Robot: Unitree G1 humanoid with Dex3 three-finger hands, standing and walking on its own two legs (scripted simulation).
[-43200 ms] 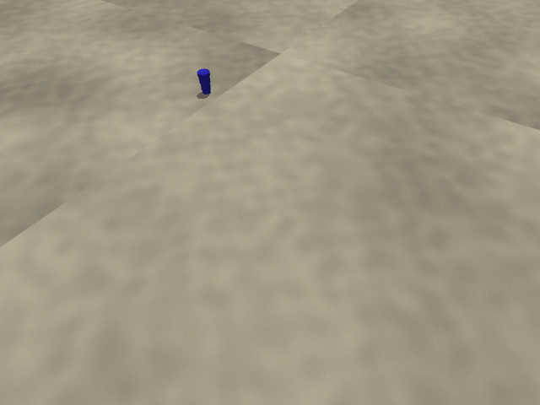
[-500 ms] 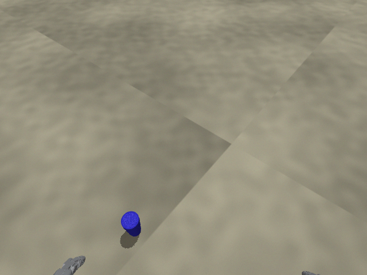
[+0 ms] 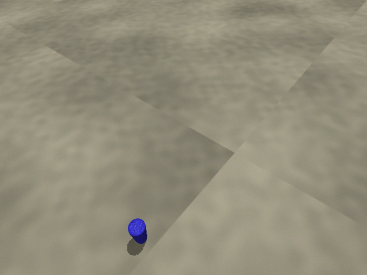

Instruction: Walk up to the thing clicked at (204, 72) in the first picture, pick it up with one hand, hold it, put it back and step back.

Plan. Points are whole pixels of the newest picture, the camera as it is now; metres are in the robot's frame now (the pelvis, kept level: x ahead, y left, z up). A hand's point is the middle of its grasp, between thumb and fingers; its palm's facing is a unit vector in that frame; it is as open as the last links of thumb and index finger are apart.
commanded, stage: stand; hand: left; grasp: from the side
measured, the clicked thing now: (139, 232) +0.46 +0.27 -0.70
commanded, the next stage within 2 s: step back in 1.28 s
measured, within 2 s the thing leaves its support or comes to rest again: neither
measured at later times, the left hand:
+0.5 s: hand out of the picture +0.07 +0.24 -0.16, palm faces -0.03 -0.94 -0.35, open 7.4 cm
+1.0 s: hand out of the picture +0.10 +0.24 -0.15, palm faces -0.03 -0.94 -0.35, open 7.4 cm
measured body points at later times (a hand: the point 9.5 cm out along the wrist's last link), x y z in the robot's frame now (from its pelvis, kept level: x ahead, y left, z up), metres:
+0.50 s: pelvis +0.01 -0.01 +0.00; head +0.02 -0.01 +0.45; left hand +0.07 +0.29 -0.13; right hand +0.07 -0.30 -0.14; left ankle +0.03 +0.13 -0.74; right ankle +0.02 -0.14 -0.74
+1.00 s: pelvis +0.03 -0.01 +0.01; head +0.04 -0.01 +0.46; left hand +0.10 +0.29 -0.13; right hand +0.09 -0.30 -0.13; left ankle +0.03 +0.13 -0.74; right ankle +0.02 -0.14 -0.74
